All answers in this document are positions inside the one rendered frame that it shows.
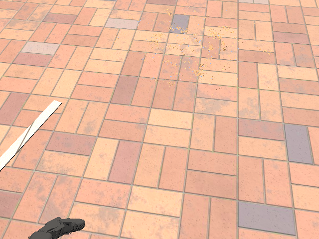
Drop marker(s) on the robot left hand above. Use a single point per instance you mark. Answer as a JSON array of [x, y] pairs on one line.
[[59, 227]]

